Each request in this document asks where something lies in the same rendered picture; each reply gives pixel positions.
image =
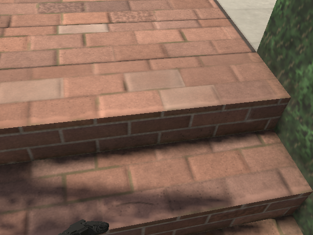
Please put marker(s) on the left robot hand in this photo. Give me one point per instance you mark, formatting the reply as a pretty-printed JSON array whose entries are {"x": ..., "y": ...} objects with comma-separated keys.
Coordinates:
[{"x": 83, "y": 227}]

